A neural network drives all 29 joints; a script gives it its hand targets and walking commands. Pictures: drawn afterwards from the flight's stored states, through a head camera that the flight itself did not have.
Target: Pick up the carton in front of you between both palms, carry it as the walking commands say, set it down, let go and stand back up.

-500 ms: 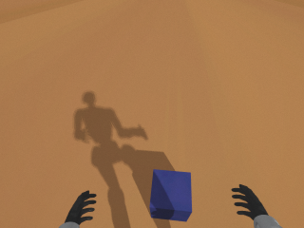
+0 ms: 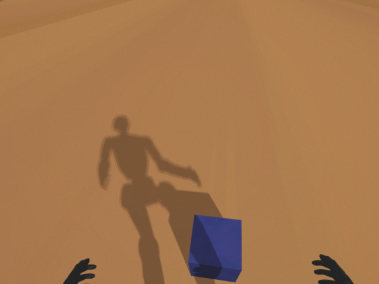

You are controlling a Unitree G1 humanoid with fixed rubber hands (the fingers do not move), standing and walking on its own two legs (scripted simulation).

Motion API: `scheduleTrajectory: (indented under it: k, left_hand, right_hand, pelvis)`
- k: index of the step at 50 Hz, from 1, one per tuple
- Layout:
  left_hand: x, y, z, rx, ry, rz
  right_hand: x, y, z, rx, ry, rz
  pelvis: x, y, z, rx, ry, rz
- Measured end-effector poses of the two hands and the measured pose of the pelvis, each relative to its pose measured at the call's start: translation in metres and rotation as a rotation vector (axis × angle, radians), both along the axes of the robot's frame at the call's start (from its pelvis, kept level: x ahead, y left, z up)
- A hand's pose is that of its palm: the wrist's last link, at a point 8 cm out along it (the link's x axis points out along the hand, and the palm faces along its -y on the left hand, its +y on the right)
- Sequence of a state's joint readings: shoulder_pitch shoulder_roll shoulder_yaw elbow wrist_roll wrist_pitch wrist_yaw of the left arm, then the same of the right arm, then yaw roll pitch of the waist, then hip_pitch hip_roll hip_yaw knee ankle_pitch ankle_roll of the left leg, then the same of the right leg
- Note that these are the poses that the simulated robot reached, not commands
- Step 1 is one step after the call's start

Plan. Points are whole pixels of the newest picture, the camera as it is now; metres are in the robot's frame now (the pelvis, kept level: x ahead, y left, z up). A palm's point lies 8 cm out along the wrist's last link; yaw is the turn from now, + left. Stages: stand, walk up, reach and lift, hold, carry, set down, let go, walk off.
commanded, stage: stand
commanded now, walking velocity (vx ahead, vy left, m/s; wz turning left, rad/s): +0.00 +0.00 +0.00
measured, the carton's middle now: (215, 249) +0.37 -0.06 -0.65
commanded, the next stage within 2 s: none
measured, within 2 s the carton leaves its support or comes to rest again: neither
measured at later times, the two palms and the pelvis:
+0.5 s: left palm out of the picture +0.08 +0.30 -0.09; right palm out of the picture +0.09 -0.30 -0.10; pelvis -0.01 +0.00 +0.01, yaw +0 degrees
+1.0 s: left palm out of the picture +0.07 +0.31 -0.09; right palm out of the picture +0.07 -0.30 -0.10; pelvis -0.02 +0.00 +0.01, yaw +0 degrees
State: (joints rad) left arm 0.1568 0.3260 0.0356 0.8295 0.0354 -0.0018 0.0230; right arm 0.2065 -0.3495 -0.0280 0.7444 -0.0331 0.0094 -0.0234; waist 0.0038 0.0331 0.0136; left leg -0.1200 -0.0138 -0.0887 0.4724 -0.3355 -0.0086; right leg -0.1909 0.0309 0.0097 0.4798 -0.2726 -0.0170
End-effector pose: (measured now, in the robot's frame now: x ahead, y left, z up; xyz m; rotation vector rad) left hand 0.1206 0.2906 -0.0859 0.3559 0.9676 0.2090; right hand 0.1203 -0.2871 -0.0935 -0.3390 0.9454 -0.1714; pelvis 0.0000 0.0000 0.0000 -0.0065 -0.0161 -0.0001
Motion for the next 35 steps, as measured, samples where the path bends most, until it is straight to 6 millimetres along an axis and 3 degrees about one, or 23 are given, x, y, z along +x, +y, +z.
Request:
scheduleTrajectory:
  k: [35]
  left_hand:
    - [-0.047,0.015,-0.007,0.003,0.117,0.046]
  right_hand:
    - [-0.042,-0.014,-0.004,-0.029,0.112,-0.020]
  pelvis:
    - [-0.018,0.000,0.006,0.004,-0.025,0.000]
